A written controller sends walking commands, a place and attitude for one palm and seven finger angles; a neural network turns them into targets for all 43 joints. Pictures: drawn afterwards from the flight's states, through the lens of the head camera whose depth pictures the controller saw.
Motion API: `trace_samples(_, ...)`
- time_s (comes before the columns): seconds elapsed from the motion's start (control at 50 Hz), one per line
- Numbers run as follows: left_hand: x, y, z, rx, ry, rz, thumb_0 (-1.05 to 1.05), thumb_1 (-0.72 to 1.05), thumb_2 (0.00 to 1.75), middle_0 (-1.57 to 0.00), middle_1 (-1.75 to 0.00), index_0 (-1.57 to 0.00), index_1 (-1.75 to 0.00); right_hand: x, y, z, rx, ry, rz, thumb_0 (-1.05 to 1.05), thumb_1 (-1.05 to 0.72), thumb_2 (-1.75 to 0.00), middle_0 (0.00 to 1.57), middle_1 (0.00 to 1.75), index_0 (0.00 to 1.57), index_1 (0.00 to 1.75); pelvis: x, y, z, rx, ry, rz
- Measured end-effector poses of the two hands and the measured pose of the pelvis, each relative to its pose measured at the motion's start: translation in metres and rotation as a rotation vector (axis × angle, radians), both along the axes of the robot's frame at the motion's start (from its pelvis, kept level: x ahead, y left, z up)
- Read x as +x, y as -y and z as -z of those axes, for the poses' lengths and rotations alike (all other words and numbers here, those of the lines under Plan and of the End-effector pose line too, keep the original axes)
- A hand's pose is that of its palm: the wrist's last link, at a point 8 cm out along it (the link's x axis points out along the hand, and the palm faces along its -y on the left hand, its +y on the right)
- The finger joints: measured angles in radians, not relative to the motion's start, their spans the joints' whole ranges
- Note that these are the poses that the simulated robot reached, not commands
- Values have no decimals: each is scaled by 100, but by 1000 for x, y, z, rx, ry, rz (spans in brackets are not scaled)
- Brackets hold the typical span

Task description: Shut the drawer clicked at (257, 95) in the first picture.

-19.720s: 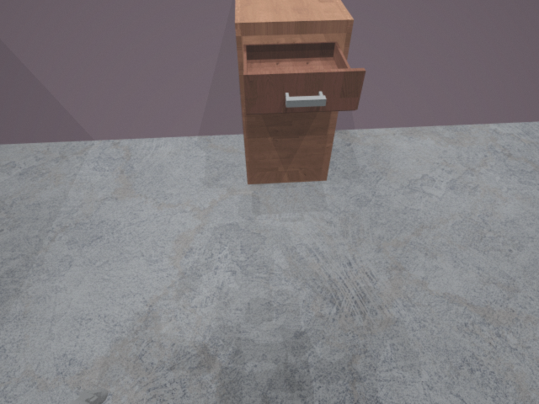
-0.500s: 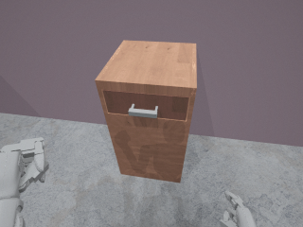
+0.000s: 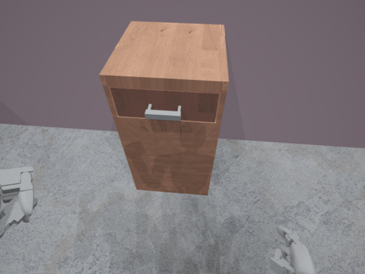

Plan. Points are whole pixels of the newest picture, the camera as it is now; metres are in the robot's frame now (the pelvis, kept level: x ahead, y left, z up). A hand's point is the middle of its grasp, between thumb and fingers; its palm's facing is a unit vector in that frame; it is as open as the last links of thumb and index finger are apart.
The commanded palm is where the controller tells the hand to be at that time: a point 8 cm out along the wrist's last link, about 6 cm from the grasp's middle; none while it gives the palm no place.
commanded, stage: step back with the hand held close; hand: left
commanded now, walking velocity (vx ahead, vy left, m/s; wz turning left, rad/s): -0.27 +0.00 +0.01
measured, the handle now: (163, 111) +0.65 +0.11 -0.07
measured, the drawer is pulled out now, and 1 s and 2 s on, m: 0.00 0.00 0.00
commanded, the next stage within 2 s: stop stepping back and stand still in 0.84 s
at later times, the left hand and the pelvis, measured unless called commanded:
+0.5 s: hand (15, 252) +0.12 +0.23 +0.17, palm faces +0.42 -0.77 -0.48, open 3.3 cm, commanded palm +0.05 +0.27 +0.18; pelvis -0.06 -0.02 -0.01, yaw +3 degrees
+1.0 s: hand out of the picture +0.04 +0.18 +0.18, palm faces +0.28 -0.85 -0.46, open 3.3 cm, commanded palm -0.03 +0.24 +0.18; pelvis -0.16 -0.04 -0.01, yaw +0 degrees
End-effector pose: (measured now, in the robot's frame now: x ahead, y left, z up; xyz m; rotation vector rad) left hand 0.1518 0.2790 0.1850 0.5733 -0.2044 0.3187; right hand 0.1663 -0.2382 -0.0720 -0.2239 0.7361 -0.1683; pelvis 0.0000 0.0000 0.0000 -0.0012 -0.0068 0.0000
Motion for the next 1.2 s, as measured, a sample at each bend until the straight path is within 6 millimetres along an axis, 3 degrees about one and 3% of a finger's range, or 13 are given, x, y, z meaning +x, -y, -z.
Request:
trace_samples(0.18, -32, 5, 3, -10, 60, -3, 2, 89, 90, -140, -160, -140, -160, -23, -3, 0, 0, 37, -24, 1, -90, -89, 20, 30, 20, 30, -27, 3, 6, -20, 0, -10)
trace_samples(0.32, -49, 4, 3, 23, 87, -4, 2, 89, 90, -140, -160, -141, -160, -50, 5, 3, -27, 13, -16, 1, -90, -89, 20, 30, 20, 30, -42, 6, 8, -21, 4, -37)
trace_samples(0.44, -65, 10, -1, 71, 111, -19, 2, 89, 90, -140, -160, -141, -160, -61, 14, 12, -21, 13, -28, 1, -90, -89, 20, 30, 20, 30, -55, 16, 15, -16, 13, -44)
trace_samples(0.54, -77, 17, 0, 14, 137, 3, 2, 89, 90, -140, -160, -141, -160, -72, 19, 14, -24, -20, -26, 1, -90, -89, 20, 30, 20, 30, -69, 16, 14, -19, 1, -57)
trace_samples(0.66, -96, 4, 4, 27, 127, 10, 2, 89, 90, -141, -160, -141, -160, -91, 14, 7, -52, -18, -7, 1, -91, -89, 20, 30, 20, 30, -90, 10, 14, -44, -2, -72)
trace_samples(0.76, -118, -2, -8, 40, 143, -34, 2, 89, 90, -141, -160, -141, -160, -103, 1, 0, -26, 3, -43, 1, -90, -89, 20, 30, 20, 30, -99, 15, 5, -77, -38, -73)
trace_samples(0.88, -131, 25, -1, -4, 151, 29, 2, 90, 90, -141, -160, -141, -160, -114, -2, 7, 0, 17, -112, 1, -90, -89, 20, 30, 20, 30, -130, 30, 9, -44, -81, 2)
trace_samples(1.0, -145, 51, -7, 2, 136, 171, 2, 89, 90, -140, -160, -141, -160, -152, 17, 2, 15, 32, -29, 1, -90, -89, 21, 30, 21, 30, -161, 36, 8, -65, -27, -8)
trace_samples(1.12, -173, 21, -2, 5, 113, 89, 1, 89, 90, -141, -160, -141, -160, -194, 39, -2, -63, 23, 77, 1, -90, -89, 20, 30, 20, 30, -161, 21, 10, -57, 4, -9)
trace_samples(1.2, -178, -4, 12, -66, 115, -9, 1, 89, 90, -141, -160, -141, -160, -214, 36, -2, -105, -5, 83, 1, -91, -89, 20, 30, 20, 30, -167, 10, 8, -50, 23, -6)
